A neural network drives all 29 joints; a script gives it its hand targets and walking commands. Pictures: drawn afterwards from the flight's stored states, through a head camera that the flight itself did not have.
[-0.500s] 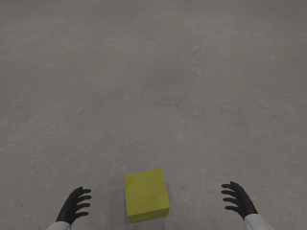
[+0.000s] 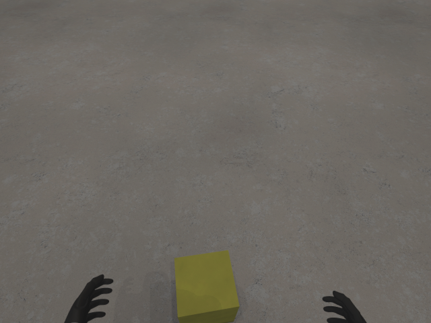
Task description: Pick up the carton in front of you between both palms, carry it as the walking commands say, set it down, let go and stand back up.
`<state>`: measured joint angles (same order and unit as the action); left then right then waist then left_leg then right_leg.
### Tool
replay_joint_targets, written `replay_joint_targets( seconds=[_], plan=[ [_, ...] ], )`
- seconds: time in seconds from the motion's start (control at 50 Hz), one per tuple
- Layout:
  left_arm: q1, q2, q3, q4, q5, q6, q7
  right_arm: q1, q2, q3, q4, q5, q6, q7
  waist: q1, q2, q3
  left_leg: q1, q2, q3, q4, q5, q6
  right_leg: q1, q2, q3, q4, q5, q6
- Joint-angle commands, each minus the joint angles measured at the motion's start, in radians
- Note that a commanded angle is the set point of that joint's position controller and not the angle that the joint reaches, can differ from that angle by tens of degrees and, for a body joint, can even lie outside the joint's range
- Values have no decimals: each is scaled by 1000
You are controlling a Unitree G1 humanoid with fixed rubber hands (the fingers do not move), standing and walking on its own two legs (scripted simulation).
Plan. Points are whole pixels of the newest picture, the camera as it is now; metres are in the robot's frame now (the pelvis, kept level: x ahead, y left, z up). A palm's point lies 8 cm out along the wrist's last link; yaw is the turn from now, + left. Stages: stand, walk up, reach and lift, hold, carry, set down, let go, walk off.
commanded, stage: stand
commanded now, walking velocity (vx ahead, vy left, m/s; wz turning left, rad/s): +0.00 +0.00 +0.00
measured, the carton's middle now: (205, 291) +0.35 +0.03 -0.64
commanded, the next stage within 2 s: none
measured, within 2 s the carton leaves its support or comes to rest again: neither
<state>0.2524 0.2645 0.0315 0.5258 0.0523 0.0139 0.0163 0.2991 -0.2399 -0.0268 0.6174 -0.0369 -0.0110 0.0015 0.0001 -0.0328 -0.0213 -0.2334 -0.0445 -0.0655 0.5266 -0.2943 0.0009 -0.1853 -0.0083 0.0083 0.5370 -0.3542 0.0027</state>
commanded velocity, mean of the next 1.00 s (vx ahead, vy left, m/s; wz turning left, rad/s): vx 0.00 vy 0.00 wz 0.00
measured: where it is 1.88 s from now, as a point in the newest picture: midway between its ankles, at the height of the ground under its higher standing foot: outside the picture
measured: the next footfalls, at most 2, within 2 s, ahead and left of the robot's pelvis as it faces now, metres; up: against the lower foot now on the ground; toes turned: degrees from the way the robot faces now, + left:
none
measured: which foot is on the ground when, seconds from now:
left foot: down 0.00-1.00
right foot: down 0.00-1.00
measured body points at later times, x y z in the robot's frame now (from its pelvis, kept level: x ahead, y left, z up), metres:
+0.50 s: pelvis +0.04 +0.01 -0.01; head +0.03 +0.02 +0.44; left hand +0.09 +0.28 -0.13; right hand +0.15 -0.24 -0.13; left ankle -0.01 +0.12 -0.73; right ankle -0.04 -0.12 -0.73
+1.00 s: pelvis +0.02 +0.01 -0.01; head +0.02 +0.02 +0.44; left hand +0.01 +0.27 -0.15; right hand +0.11 -0.24 -0.14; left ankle -0.01 +0.12 -0.73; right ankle -0.04 -0.12 -0.73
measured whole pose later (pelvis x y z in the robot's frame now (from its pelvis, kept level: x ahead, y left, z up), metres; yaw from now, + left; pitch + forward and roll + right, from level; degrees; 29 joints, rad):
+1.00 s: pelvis +0.02 +0.01 -0.01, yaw +6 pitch +2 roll -1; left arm 0.40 0.26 0.00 0.85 0.02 0.02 0.05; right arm 0.33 -0.23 0.00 0.85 -0.02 0.00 -0.03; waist 0.02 -0.01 -0.04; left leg -0.30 -0.08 -0.15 0.65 -0.37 0.02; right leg -0.17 -0.04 -0.11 0.57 -0.42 0.02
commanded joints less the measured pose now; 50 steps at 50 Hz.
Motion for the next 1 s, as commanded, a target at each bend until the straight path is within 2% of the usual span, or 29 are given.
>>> replay_joint_targets(
  seconds=[0.0,0.04,0.08,0.34,0.6,0.98],
  plan=[
    [-11,105,29,-14,-7,-82,8,-40,-109,-29,-21,4,-70,4,16,59,-37,-128,94,-97,-89,114,-6,8,-95,84,-67,7,3],
    [4,112,27,12,-11,-90,10,-22,-114,-27,6,8,-78,4,18,64,-85,-99,99,-110,-47,268,6,19,-91,70,-36,100,8],
    [28,118,23,36,-18,-88,13,11,-122,-25,32,10,-76,0,16,57,-94,-90,96,-112,-17,339,14,16,-90,58,-16,162,12],
    [139,123,2,111,-37,-48,33,77,-125,-13,89,18,-39,-22,17,25,-55,-101,70,-114,77,439,38,-14,-90,-6,41,334,2],
    [180,118,-1,174,-36,-19,41,62,-119,-9,115,17,-12,-33,19,43,-19,-104,60,-136,77,415,52,0,-84,-40,16,257,-10],
    [219,99,-12,309,-31,-3,34,75,-106,0,201,20,5,-39,19,47,43,-113,55,-162,22,325,55,36,-90,-51,-53,168,-21]
  ],
)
